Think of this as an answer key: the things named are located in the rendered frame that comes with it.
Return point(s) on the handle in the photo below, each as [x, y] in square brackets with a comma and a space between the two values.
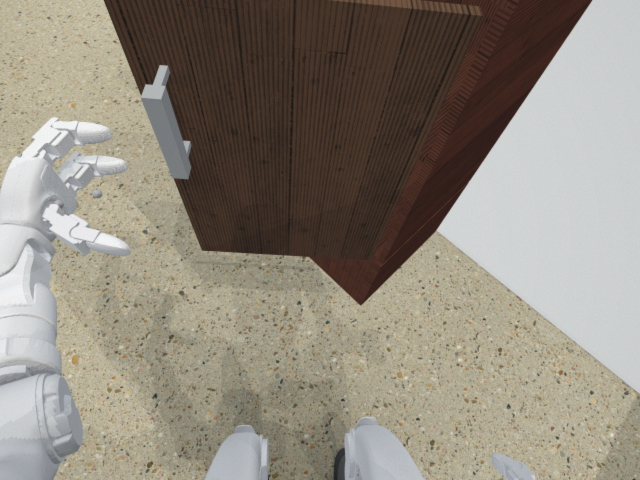
[158, 107]

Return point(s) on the left robot hand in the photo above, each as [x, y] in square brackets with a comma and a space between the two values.
[31, 186]

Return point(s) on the right robot hand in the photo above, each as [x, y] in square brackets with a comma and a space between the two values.
[510, 469]

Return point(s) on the left robot shin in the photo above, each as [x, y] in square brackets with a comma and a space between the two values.
[244, 428]

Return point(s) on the cupboard door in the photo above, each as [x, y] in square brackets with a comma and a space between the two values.
[306, 117]

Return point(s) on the robot left upper arm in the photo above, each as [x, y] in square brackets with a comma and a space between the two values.
[39, 426]

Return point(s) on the robot left forearm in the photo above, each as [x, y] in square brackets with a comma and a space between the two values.
[28, 309]

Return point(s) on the robot right thigh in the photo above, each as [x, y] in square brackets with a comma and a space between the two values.
[372, 452]

